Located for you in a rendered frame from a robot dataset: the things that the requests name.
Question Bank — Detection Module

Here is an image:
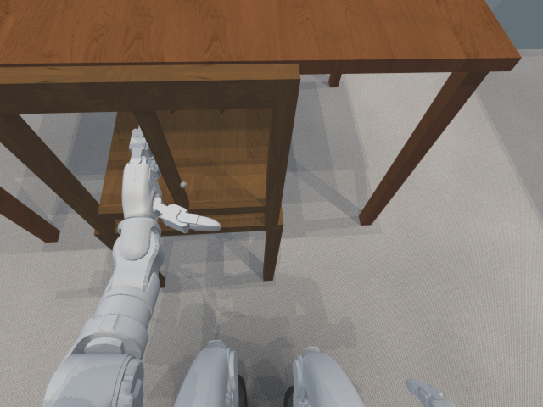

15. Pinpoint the left robot hand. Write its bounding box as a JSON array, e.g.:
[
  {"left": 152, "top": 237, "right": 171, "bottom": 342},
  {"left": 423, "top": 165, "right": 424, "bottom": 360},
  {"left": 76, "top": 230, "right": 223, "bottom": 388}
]
[{"left": 122, "top": 126, "right": 221, "bottom": 234}]

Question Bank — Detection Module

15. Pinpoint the table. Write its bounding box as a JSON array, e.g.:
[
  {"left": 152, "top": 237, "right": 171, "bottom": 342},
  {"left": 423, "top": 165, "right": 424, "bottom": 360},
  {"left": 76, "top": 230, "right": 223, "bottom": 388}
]
[{"left": 0, "top": 0, "right": 522, "bottom": 243}]

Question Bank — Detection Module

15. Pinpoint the robot right shin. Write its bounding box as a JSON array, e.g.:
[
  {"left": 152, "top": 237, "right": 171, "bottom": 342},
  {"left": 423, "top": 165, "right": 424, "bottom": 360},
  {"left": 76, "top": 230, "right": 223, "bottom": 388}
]
[{"left": 293, "top": 347, "right": 320, "bottom": 407}]

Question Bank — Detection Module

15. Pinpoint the left robot forearm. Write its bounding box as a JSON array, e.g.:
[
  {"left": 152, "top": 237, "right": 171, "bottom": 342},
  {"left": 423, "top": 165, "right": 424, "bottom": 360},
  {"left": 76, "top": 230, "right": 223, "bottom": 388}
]
[{"left": 42, "top": 217, "right": 165, "bottom": 407}]

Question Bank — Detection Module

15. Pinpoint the left robot thigh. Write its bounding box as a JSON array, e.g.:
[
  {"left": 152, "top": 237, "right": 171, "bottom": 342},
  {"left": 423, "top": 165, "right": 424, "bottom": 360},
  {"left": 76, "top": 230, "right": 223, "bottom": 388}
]
[{"left": 173, "top": 347, "right": 238, "bottom": 407}]

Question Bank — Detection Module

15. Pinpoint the chair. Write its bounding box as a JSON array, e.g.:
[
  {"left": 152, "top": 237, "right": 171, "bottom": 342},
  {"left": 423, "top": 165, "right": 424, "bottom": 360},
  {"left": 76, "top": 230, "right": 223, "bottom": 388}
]
[{"left": 0, "top": 64, "right": 300, "bottom": 288}]

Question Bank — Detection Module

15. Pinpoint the robot left upper arm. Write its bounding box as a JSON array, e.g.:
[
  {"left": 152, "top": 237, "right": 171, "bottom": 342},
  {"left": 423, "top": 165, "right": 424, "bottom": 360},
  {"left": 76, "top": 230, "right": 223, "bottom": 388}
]
[{"left": 45, "top": 354, "right": 144, "bottom": 407}]

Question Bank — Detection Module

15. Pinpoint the right robot hand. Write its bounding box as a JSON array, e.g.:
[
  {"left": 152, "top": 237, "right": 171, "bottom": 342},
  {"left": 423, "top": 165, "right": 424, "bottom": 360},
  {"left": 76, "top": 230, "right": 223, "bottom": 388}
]
[{"left": 406, "top": 378, "right": 456, "bottom": 407}]

